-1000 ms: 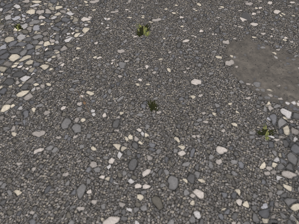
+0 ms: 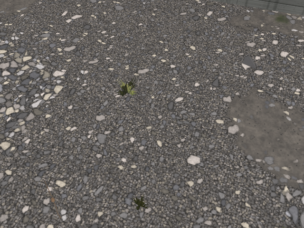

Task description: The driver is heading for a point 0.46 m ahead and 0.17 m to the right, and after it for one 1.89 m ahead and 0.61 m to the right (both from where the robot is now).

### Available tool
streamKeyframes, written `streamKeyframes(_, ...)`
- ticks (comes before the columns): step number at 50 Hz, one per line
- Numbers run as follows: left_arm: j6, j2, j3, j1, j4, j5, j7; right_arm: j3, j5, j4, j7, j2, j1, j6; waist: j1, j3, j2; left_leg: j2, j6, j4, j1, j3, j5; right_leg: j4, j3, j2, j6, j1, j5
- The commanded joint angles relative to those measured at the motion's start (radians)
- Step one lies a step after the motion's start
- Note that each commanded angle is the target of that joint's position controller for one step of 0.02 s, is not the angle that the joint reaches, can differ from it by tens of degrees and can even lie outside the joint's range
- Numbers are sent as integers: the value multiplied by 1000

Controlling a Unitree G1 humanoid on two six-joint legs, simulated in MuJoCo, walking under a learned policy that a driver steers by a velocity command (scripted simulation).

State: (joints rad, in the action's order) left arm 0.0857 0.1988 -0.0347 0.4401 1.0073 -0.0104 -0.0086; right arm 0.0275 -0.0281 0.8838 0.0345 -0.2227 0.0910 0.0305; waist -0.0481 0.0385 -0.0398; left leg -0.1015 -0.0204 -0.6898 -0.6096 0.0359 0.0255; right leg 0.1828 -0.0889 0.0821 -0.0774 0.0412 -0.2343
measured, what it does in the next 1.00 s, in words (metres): walks ahead, turning right: left foot, then right foot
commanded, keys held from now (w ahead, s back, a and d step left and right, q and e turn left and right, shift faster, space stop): w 0.02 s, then w+e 0.06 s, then e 0.92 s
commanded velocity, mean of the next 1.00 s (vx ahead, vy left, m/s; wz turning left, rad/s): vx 0.16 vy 0.00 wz -0.45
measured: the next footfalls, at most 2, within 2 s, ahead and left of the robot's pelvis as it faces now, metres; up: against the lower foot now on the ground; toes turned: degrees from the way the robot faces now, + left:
left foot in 0.14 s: +0.25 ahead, +0.12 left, +0.00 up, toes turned +2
right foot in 0.64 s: +0.24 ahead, -0.09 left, +0.00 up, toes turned -22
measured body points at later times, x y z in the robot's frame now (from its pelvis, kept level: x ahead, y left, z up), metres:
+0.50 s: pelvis +0.18 +0.04 +0.00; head +0.22 +0.04 +0.45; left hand +0.33 +0.27 -0.14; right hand +0.18 -0.23 -0.14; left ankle +0.21 +0.11 -0.74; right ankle +0.23 -0.09 -0.70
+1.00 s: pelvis +0.20 +0.01 +0.00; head +0.23 -0.01 +0.44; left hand +0.42 +0.21 -0.12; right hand +0.18 -0.28 -0.13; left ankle +0.27 +0.14 -0.70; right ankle +0.21 -0.08 -0.74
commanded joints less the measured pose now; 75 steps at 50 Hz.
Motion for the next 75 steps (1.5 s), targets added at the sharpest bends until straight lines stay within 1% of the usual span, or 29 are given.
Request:
streamKeyframes(1,7,146,-26,57,-13,-6,11,5,2,-88,-3,-54,-126,17,-6,66,106,32,-17,78,0,31,-6,-35,123,-292,-117,-8,429)
streamKeyframes(4,-1,163,-30,40,-3,-12,21,15,2,-96,-9,-76,-104,31,24,59,107,62,-49,138,77,24,98,61,153,-317,-106,44,599)
streamKeyframes(6,-6,163,-29,0,-4,-8,22,30,-9,-19,-27,-96,128,55,122,-51,80,120,-81,253,365,43,48,330,123,-253,-62,9,817)
streamKeyframes(7,-2,142,-21,-3,-23,8,22,46,-32,20,-42,-150,284,72,170,-167,41,3,-110,241,632,-53,-99,550,103,-202,-34,-154,603)
streamKeyframes(8,-6,24,7,119,-52,58,22,79,-47,16,-49,-274,362,68,143,-356,-187,-346,-251,218,980,-429,-390,945,7,-47,23,-494,-38)
streamKeyframes(9,-19,134,-27,80,-39,31,39,75,1,-3,-45,-237,330,50,144,-404,-92,-377,-284,257,903,-510,-611,1097,107,-13,19,-535,-328)
streamKeyframes(11,-32,114,-37,-19,-58,14,38,40,11,-25,-45,-121,171,49,75,-173,-20,-290,-223,298,663,-231,-651,1078,134,-99,22,-575,-242)
streamKeyframes(13,-63,91,-45,-28,-59,-12,22,23,17,-20,-59,-66,128,49,30,-71,-63,-209,-157,372,486,-97,-523,996,124,-136,40,-526,-175)
streamKeyframes(19,-122,62,-49,-97,-116,-20,2,32,9,-27,-68,-104,122,52,-7,-65,-74,-194,-179,416,396,58,-423,869,75,-134,71,-533,-32)
streamKeyframes(23,-131,56,-35,-205,-172,-21,-18,39,9,-26,-69,-127,134,35,22,-68,-87,-192,-170,398,389,128,-312,658,25,-133,62,-462,56)
streamKeyframes(30,-129,94,-47,-258,-245,-18,-21,71,4,-29,-62,-186,164,-20,49,-58,-65,-263,-118,241,447,113,-49,412,-11,-106,13,-370,-93)
streamKeyframes(31,-114,107,-50,-225,-239,-21,-17,75,-1,-20,-62,-185,191,-31,31,-76,-2,-231,-71,143,418,139,34,299,21,-103,-2,-284,9)
streamKeyframes(32,-95,203,-73,-172,-232,-32,-4,69,-4,-31,-56,-145,235,-41,26,-104,221,-131,-5,-111,311,213,217,162,251,-253,-42,-178,226)
streamKeyframes(33,-96,332,-108,-132,-233,-13,3,49,10,-109,-59,-80,170,-51,2,-98,412,80,58,-307,39,170,666,121,606,-478,-231,-105,541)
streamKeyframes(34,-101,295,-107,-75,-215,2,7,54,0,-104,-64,-123,118,-67,-31,-126,202,60,64,-444,13,18,651,141,545,-463,-278,-80,554)
streamKeyframes(36,-116,218,-82,-193,-233,-2,21,52,21,-99,-61,-102,107,-61,31,-59,132,38,58,-435,10,-43,482,134,396,-345,-216,-170,439)
streamKeyframes(39,-116,173,-66,-273,-267,7,22,61,-6,-89,-58,-127,134,-59,60,-98,131,62,56,-410,62,-46,377,146,332,-269,-172,-176,489)
streamKeyframes(50,-121,246,-89,-222,-270,-12,1,47,19,-157,-70,-113,67,-66,16,-95,157,119,52,-101,175,-76,394,132,503,-245,-169,-230,179)
streamKeyframes(53,-128,247,-91,-253,-275,-11,-6,44,28,-163,-75,-117,111,-54,34,-103,171,149,28,30,281,-74,398,153,558,-229,-137,-259,220)
streamKeyframes(55,-134,240,-90,-299,-283,4,-6,42,28,-146,-83,-111,196,-41,88,-99,157,159,6,277,442,-64,279,190,553,-177,-70,-337,158)
streamKeyframes(56,-132,201,-79,-293,-293,13,-1,55,15,-146,-92,-169,216,-35,87,-90,65,41,-22,422,524,-175,306,271,497,-107,-7,-429,9)
streamKeyframes(57,-126,125,-62,-250,-309,22,3,72,1,-173,-96,-270,175,-37,48,-91,-165,-234,-104,516,593,-457,347,496,290,56,52,-587,-229)
streamKeyframes(58,-126,204,-81,-259,-297,-15,10,78,-8,-190,-87,-286,114,-43,51,-43,-168,-320,-204,512,425,-512,231,705,188,64,68,-606,-330)
streamKeyframes(59,-129,235,-93,-251,-285,-24,6,58,-6,-206,-81,-212,78,-41,24,-23,-83,-275,-215,487,369,-439,135,830,219,22,69,-554,-288)
streamKeyframes(61,-143,223,-95,-188,-249,-18,-13,39,4,-227,-76,-150,-11,-39,-24,-14,-72,-144,-155,444,375,-233,30,957,193,12,84,-545,-180)
streamKeyframes(63,-152,210,-89,-182,-244,-12,-30,39,4,-231,-80,-150,16,-37,2,-28,-101,-108,-154,408,455,-146,-96,980,158,0,115,-584,-161)
streamKeyframes(67,-161,182,-71,-277,-285,-5,-39,54,5,-197,-79,-184,145,-35,79,-47,-103,-159,-187,362,617,-123,-220,845,126,-33,149,-626,-190)
streamKeyframes(71,-164,161,-53,-307,-313,3,-45,65,-1,-191,-61,-211,141,-36,92,-63,-137,-176,-182,327,576,-68,-252,652,76,-57,127,-480,-236)
streamKeyframes(75,-151,165,-41,-294,-319,-2,-47,76,-8,-171,-34,-243,150,-43,86,-62,-155,-173,-162,382,456,-92,268,409,10,-29,55,-294,-221)
Velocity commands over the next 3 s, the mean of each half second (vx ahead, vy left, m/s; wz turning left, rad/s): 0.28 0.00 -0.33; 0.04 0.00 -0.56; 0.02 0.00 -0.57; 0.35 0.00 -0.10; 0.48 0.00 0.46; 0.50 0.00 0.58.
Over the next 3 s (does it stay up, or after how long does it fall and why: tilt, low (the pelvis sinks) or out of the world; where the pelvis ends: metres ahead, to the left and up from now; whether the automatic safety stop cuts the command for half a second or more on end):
stays up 0.74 -0.43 0.00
